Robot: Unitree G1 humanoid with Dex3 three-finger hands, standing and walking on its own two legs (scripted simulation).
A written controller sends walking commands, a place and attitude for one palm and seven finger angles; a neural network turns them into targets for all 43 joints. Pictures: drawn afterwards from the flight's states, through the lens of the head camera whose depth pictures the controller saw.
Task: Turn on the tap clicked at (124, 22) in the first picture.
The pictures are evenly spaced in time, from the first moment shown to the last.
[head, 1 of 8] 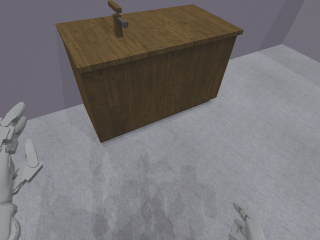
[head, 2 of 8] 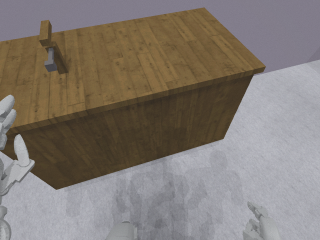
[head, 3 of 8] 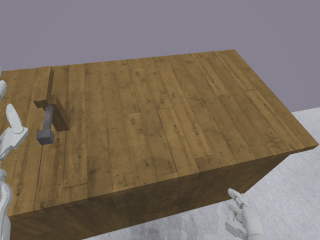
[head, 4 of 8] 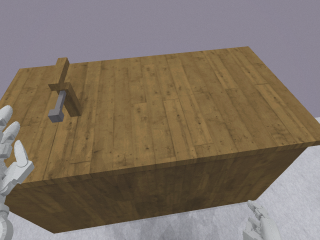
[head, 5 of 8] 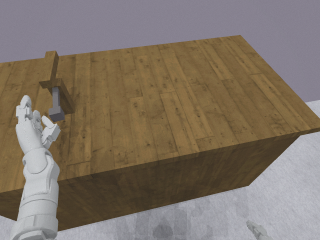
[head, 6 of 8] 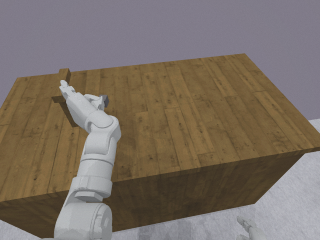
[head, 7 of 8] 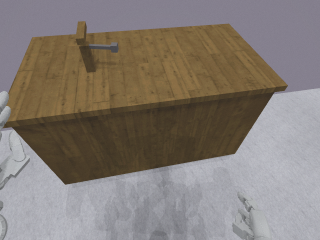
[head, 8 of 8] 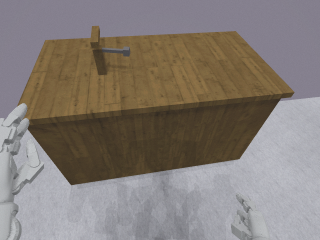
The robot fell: no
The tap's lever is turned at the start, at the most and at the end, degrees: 0 76 76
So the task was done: yes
